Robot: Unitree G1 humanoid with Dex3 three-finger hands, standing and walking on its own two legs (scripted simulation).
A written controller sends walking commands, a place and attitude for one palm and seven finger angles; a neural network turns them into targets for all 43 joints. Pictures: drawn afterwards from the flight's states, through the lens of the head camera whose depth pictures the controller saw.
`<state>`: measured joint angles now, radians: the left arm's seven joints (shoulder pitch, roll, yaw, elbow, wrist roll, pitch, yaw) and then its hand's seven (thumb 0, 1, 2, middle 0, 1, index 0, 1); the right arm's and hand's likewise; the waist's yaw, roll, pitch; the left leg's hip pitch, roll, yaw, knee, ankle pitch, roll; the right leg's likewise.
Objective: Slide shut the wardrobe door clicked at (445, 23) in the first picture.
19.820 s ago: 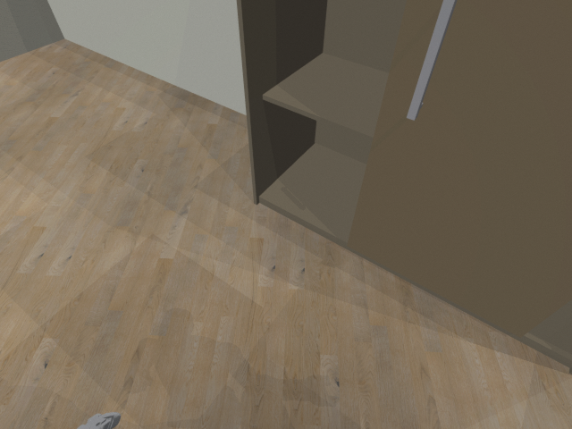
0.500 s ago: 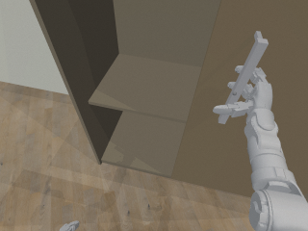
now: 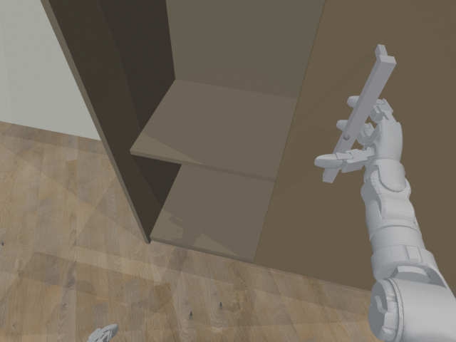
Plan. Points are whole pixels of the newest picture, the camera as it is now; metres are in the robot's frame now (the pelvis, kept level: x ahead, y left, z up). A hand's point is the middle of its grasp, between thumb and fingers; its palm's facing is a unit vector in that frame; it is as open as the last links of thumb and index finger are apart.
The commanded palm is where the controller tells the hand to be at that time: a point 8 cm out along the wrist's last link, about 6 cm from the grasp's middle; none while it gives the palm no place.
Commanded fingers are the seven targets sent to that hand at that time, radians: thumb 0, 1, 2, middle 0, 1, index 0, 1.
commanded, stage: slide the fingers in behind the handle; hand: right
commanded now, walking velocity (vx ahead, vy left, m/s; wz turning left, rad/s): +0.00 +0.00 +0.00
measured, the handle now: (350, 123) +0.50 -0.16 +0.14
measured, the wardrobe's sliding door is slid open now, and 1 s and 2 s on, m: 0.49 0.49 0.49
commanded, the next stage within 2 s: grip the handle and tug to test in 0.08 s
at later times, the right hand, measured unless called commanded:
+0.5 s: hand (344, 137) +0.45 -0.14 +0.15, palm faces +0.10 +0.99 +0.01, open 11.5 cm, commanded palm +0.42 -0.19 +0.15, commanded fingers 0.00 -0.29 -0.64 0.38 1.31 0.38 1.31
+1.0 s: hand (340, 135) +0.46 -0.13 +0.15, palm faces +0.10 +0.99 +0.02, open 5.4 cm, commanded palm +0.42 -0.18 +0.15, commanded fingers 0.00 -0.90 -0.90 0.45 1.40 0.45 1.40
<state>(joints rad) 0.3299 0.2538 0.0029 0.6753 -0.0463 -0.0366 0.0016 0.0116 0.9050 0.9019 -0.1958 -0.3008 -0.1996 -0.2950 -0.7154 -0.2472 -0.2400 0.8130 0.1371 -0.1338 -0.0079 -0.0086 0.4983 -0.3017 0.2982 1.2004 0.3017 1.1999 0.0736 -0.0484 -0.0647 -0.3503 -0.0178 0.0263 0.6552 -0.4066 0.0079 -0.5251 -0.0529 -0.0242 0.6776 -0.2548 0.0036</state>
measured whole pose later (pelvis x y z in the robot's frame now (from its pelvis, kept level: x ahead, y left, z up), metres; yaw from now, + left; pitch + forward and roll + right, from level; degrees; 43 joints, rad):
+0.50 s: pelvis +0.00 +0.00 +0.00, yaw +0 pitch +6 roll +1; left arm 0.33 0.25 0.00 0.68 -0.04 -0.04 0.00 0.01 0.90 0.90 -0.20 -0.30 -0.20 -0.30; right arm -0.72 -0.23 -0.22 0.81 0.13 -0.12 -0.03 -0.01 0.13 -0.46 0.34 1.25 0.34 1.25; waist 0.07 -0.05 -0.06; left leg -0.35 -0.01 0.03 0.66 -0.41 0.00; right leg -0.53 -0.05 -0.02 0.69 -0.26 0.00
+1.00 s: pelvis +0.00 +0.00 +0.00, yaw +0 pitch +6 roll +1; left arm 0.34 0.25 0.01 0.68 -0.04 -0.03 0.00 0.01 0.91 0.90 -0.20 -0.30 -0.20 -0.29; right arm -0.70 -0.23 -0.24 0.78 0.13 -0.12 -0.03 0.02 -0.73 -0.83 0.41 1.39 0.42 1.39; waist 0.08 -0.05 -0.06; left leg -0.35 -0.02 0.02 0.65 -0.41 0.01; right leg -0.52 -0.05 -0.03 0.68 -0.26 0.00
